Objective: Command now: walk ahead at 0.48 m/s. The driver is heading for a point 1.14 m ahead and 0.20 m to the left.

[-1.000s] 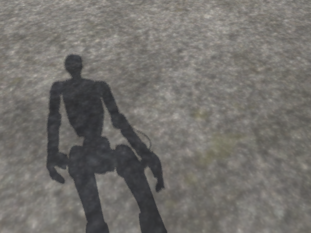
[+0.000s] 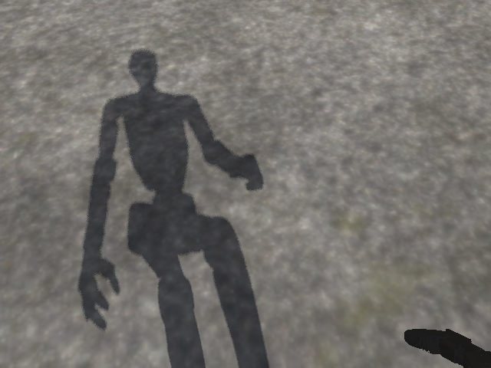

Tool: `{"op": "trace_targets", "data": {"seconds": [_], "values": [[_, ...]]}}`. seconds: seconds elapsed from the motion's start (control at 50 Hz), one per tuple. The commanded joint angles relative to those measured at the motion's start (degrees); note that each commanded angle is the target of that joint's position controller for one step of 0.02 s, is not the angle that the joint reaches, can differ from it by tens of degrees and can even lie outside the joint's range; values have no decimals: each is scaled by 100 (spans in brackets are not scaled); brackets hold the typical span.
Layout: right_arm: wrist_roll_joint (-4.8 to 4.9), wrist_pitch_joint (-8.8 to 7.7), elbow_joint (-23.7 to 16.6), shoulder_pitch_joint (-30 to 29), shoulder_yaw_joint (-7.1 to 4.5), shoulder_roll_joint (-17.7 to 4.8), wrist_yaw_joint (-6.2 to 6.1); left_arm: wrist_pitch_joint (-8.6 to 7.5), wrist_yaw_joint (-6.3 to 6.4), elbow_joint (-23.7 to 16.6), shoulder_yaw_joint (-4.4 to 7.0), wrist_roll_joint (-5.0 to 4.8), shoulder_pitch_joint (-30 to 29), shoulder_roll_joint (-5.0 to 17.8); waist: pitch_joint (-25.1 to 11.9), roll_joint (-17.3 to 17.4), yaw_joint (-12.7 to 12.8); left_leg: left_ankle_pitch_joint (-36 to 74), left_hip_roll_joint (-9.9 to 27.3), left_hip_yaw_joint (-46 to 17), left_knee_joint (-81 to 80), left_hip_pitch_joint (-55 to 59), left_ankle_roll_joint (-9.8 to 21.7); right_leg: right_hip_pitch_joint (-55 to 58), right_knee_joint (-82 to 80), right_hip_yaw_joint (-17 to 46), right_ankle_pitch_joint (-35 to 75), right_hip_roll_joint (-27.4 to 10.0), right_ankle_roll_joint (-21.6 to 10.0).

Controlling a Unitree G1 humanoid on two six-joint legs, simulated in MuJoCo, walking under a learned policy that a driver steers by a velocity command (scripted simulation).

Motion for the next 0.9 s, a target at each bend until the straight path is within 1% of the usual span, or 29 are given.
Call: {"op": "trace_targets", "data": {"seconds": [0.02, 0.04, 0.06, 0.08, 0.1, 0.12, 0.14, 0.16, 0.2, 0.24, 0.28, 0.36, 0.44, 0.48, 0.5, 0.52, 0.54, 0.56, 0.58, 0.6, 0.62, 0.64, 0.66, 0.68, 0.7, 0.74, 0.8, 0.86, 0.9], "values": [[-127, 49, 569, 2925, -522, -1738, -56, -148, -86, -468, -160, 19, 620, -213, -2542, 1500, -897, -2217, 2202, -4253, -865, 5627, 1615, -4049, 5091, 367, 299, 515, -156], [-101, 31, 553, 2737, -371, -1226, -47, -339, -130, -472, -38, -145, 116, 318, -2289, 1114, -1089, -2597, 2090, -4900, -1596, 5389, 1394, -4672, 5863, 1192, -244, 389, -302], [-78, -12, 490, 2176, -302, -1008, -59, -438, -139, -723, 60, -290, -497, 650, -1312, 919, -950, -2132, 1963, -3959, -1645, 4576, 1121, -5144, 6036, 1015, 134, 100, -398], [-100, -62, 359, 1638, -238, -841, -51, -482, -86, -820, 69, -270, -827, 720, -890, 260, -749, -1311, 1791, -3158, -1753, 3596, 976, -4902, 5758, 902, 723, -231, -444], [-174, -108, 341, 1331, -202, -694, -22, -454, -30, -831, 131, -179, -962, 715, -605, 44, -536, -669, 1595, -2554, -1875, 2768, 881, -4582, 5407, 828, 1075, -452, -446], [-237, -141, 370, 1212, -152, -536, -1, -362, -11, -811, 157, -132, -791, 630, -570, 168, -302, -439, 1408, -2141, -2015, 2296, 822, -4181, 5184, 882, 1263, -632, -472], [-236, -144, 429, 1230, -133, -466, 16, -275, -2, -797, 156, -126, -673, 496, -518, 280, -207, -414, 1315, -1932, -2163, 2043, 845, -4003, 4989, 869, 1296, -682, -470], [-211, -146, 493, 1328, -132, -490, -1, -208, 7, -810, 155, -126, -644, 408, -415, 320, -155, -409, 1264, -1741, -2305, 1859, 889, -3983, 4774, 830, 1285, -732, -448], [-193, -148, 583, 1529, -160, -681, -87, -129, 24, -967, 177, -92, -1004, 444, -141, 299, -147, -391, 1240, -1496, -2545, 1661, 942, -4307, 4268, 748, 1557, -813, -332], [-192, -125, 640, 1787, -192, -835, -190, -121, 26, -1167, 203, -23, -1543, 520, 23, 198, -265, -310, 1249, -1391, -2658, 1832, 943, -4826, 3588, 716, 2164, -851, -182], [-174, -83, 673, 1996, -195, -869, -259, -151, -10, -1295, 201, -1, -1933, 493, 57, 194, -369, -108, 1154, -1163, -2656, 2026, 829, -4986, 2839, 649, 2835, -787, -112], [-102, -40, 776, 2436, -202, -939, -308, -210, -106, -1509, 126, -52, -2766, 370, 151, 229, -656, 29, 998, -745, -2615, 2289, 633, -4677, 1546, 337, 3616, -475, -86], [-73, 72, 956, 2837, -235, -975, -318, -255, -247, -1757, 79, -104, -3340, 407, 297, 263, -814, 216, 1310, -764, -2254, 3148, 610, -4874, 976, 320, 3232, -345, -193], [-63, 138, 981, 2822, -277, -1046, -339, -294, -316, -1835, 102, -117, -3318, 525, 239, 361, -687, 676, 1498, -821, -1960, 3516, 524, -4729, 785, 312, 2786, -271, -345], [-64, 166, 958, 2731, -297, -1097, -346, -311, -331, -1807, 145, -122, -3110, 635, 101, 448, -535, 1287, 1519, -800, -1715, 3605, 456, -4365, 723, 236, 2568, -163, -432], [-61, 195, 915, 2583, -307, -1139, -350, -326, -330, -1696, 227, -114, -2651, 794, -197, 537, -249, 2312, 1428, -682, -1185, 3599, 366, -3653, 651, 64, 2458, 36, -545], [-75, 223, 867, 2489, -260, -1022, -348, -326, -302, -1391, 377, -100, -1689, 1057, -764, 474, 198, 2892, 1124, -445, -107, 3299, 212, -2359, 611, -35, 2552, 181, -722], [-164, 217, 720, 2528, -161, -833, -348, -316, -248, -1147, 512, -22, -558, 1506, -1651, -44, 546, 1582, 784, -181, 1673, 2096, 0, -500, 815, 1066, 2601, -791, -1112], [-168, 75, 682, 3261, 70, -6, -265, -278, -270, -983, 597, -10, -123, 1917, -2420, -1627, 141, -2282, -346, -268, 3742, -304, -395, 1513, 163, 3923, 1525, -2111, -2093], [-13, -77, 733, 2909, -45, -565, -242, -271, -268, -1013, 428, -41, -167, 1332, -2406, -1240, 341, -3035, -185, -1089, 4502, -1015, -293, 1510, -377, 4505, 910, -2034, -1977], [121, -172, 542, 2319, -138, -915, -228, -287, -242, -1129, 344, -57, -728, 1052, -1517, -1006, 285, -2610, 138, -1016, 4628, -1449, -180, 786, -434, 3578, 1162, -1839, -1678], [109, -198, 468, 1985, -139, -928, -265, -294, -234, -1261, 282, -20, -1216, 887, -1076, -490, 116, -2062, 456, -856, 4400, -1265, -157, -88, -561, 2854, 1749, -1634, -1530], [11, -168, 456, 1825, -183, -891, -302, -303, -252, -1301, 231, 33, -1530, 716, -706, -258, -59, -1724, 640, -800, 4010, -994, -180, -887, -738, 2352, 2258, -1436, -1453], [-31, -89, 474, 1946, -210, -810, -313, -321, -266, -1289, 182, 90, -1646, 577, -608, -349, -274, -1508, 800, -851, 3758, -604, -180, -1361, -911, 2008, 2475, -1275, -1383], [-38, -8, 496, 2060, -201, -663, -316, -327, -284, -1244, 176, 91, -1630, 547, -540, -404, -371, -1429, 838, -836, 3575, -398, -198, -1620, -1075, 1835, 2537, -1201, -1393], [-57, 102, 464, 2028, -187, -506, -334, -352, -256, -1145, 211, 46, -1468, 707, -342, -371, -457, -1275, 906, -763, 3160, -440, -285, -1907, -1317, 1509, 2790, -1163, -1466], [-116, 142, 265, 1458, -200, -528, -333, -333, -144, -1058, 265, 52, -1234, 912, -136, -262, -373, -413, 926, -722, 2259, -939, -449, -1796, -1505, 1127, 3037, -1132, -1441], [-77, 129, 146, 983, -162, -439, -257, -312, -76, -1017, 261, 45, -1112, 925, -34, -334, -228, 575, 793, -586, 1250, -805, -428, -1746, -1584, 497, 3096, -925, -1188], [-50, 127, 24, 586, -123, -387, -206, -319, -55, -944, 264, 31, -920, 950, 64, -315, -79, 905, 659, -456, 772, -679, -380, -1619, -1645, 230, 3017, -924, -1098]]}}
